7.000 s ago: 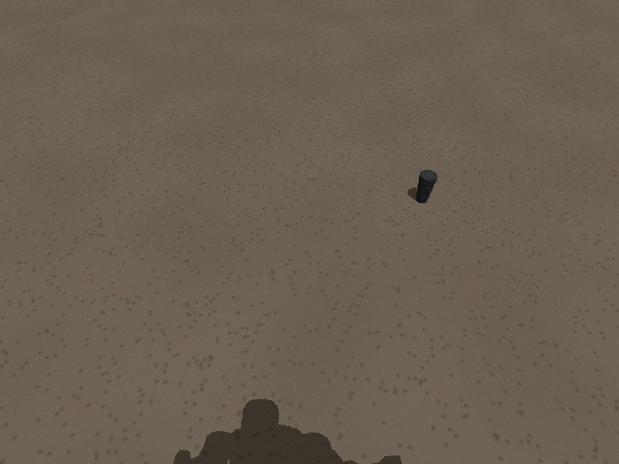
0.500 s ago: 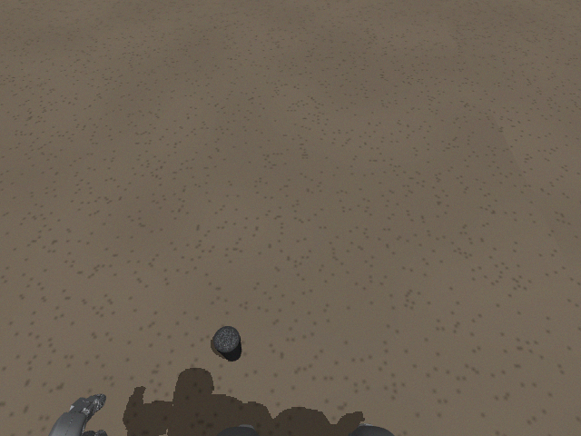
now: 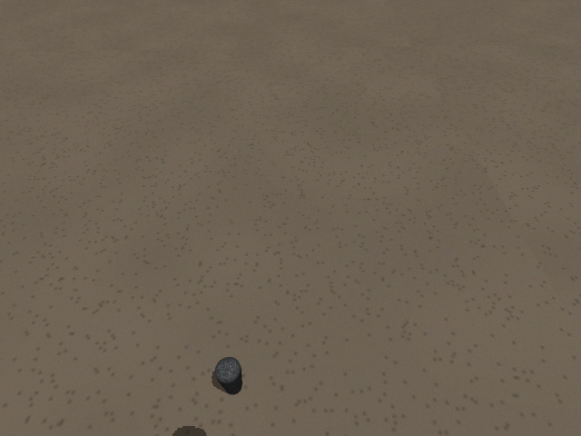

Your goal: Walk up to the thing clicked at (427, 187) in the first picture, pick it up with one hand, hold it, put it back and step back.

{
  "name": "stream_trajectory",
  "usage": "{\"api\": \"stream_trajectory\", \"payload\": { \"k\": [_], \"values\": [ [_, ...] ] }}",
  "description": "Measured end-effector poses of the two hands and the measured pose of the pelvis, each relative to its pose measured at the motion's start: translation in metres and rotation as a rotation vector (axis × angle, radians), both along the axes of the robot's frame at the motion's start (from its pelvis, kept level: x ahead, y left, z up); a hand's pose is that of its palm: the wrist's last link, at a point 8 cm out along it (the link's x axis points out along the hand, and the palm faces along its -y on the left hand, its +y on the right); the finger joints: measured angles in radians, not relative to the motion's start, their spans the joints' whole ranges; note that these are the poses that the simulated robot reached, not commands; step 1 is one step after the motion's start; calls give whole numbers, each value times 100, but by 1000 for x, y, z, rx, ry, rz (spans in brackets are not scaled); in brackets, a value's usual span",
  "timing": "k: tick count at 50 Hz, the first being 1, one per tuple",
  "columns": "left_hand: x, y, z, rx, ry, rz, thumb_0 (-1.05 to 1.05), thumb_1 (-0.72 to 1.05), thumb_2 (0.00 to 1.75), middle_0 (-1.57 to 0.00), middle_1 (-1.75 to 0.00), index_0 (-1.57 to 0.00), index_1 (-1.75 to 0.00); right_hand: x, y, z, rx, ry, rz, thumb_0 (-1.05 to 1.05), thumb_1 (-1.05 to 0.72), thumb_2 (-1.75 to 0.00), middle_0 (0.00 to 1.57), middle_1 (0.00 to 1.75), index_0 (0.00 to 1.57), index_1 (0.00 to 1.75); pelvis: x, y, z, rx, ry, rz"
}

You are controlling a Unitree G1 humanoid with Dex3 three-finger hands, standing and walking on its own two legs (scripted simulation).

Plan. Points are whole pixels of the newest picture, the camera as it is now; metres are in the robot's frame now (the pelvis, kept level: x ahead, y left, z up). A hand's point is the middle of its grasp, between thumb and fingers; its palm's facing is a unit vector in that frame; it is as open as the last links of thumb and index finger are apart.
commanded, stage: walk up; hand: left
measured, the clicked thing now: (231, 378) +0.45 +0.23 -0.69
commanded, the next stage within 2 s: none
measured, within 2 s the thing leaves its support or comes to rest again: neither
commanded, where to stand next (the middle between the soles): +0.11 +0.00 m, yaw +0 degrees
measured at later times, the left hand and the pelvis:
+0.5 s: hand out of the picture +0.10 +0.26 -0.14, palm faces -0.05 -0.92 -0.39, open 7.4 cm; pelvis +0.03 -0.01 +0.00, yaw -1 degrees
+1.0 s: hand out of the picture +0.17 +0.26 -0.17, palm faces +0.01 -0.92 -0.38, open 7.4 cm; pelvis +0.06 +0.00 -0.02, yaw -1 degrees
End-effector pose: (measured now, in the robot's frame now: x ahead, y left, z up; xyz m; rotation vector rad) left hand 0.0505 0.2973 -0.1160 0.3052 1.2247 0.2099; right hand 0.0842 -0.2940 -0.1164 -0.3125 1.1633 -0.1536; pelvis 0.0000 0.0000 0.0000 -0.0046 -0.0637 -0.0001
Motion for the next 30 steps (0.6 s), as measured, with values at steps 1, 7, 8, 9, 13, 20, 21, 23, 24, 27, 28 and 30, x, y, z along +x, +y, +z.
{"api": "stream_trajectory", "payload": {
  "k": [1, 7, 8, 9, 13, 20, 21, 23, 24, 27, 28, 30],
  "values": [
    [4, 0, 1, -2, -8, 0, 1, 90, 90, -21, -30, -20, -30, -1, 1, 1, 1, 6, -2, 0, -90, -90, 20, 30, 20, 30, 1, 0, 1, 0, 1, 0],
    [28, 2, 7, -6, -45, -15, 1, 91, 90, -20, -30, -20, -30, -5, 3, 6, -3, 21, -20, 0, -90, -90, 20, 30, 20, 30, 4, 2, 7, -5, 5, -2],
    [31, 2, 8, -6, -51, -17, 1, 91, 90, -20, -30, -20, -30, -5, 3, 7, -5, 21, -24, 0, -90, -90, 20, 30, 20, 30, 4, 2, 8, -5, 5, -3],
    [35, 3, 9, -5, -55, -20, 1, 91, 90, -20, -30, -20, -30, -4, 3, 8, -7, 21, -27, 0, -90, -90, 20, 30, 20, 30, 5, 3, 8, -6, 6, -3],
    [47, 4, 11, -5, -69, -27, 1, 91, 90, -20, -30, -20, -30, -3, 2, 11, -16, 18, -38, 0, -90, -90, 20, 30, 20, 30, 6, 4, 10, -6, 10, -5],
    [53, 7, 15, 12, -64, -63, 1, 91, 90, -20, -30, -20, -30, -5, -11, 14, -15, -4, -56, 0, -90, -90, 20, 30, 21, 30, 16, 1, 9, 5, 26, -19],
    [53, 8, 14, 21, -58, -69, 1, 91, 90, -20, -30, -20, -30, -7, -15, 12, -18, -1, -62, 0, -90, -90, 20, 30, 21, 30, 18, -2, 7, 4, 26, -22],
    [51, 7, 13, 38, -46, -71, 1, 91, 90, -20, -30, -20, -30, -10, -25, 8, -22, 15, -72, 0, -90, -90, 20, 30, 21, 30, 23, -8, 3, 13, 23, -23],
    [49, 6, 13, 46, -40, -65, 1, 91, 90, -20, -30, -20, -30, -11, -30, 6, -23, 30, -75, 0, -90, -90, 20, 30, 21, 30, 27, -11, 2, 8, 19, -18],
    [39, 2, 14, 61, -20, -39, 1, 91, 90, -20, -30, -20, -30, -7, -39, 1, -32, 82, -75, 0, -90, -90, 20, 30, 20, 30, 40, -16, 1, -4, 21, -14],
    [35, 2, 16, 62, -9, -25, 1, 91, 90, -20, -30, -20, -30, -4, -40, 1, -34, 92, -69, 0, -90, -90, 20, 30, 20, 30, 45, -17, 2, -3, 21, -14],
    [29, 1, 18, 67, 15, 0, 1, 91, 90, -20, -30, -20, -30, 7, -41, 1, -36, 103, -53, 0, -90, -90, 20, 30, 20, 30, 53, -16, 4, -5, 19, -8]
  ]
}}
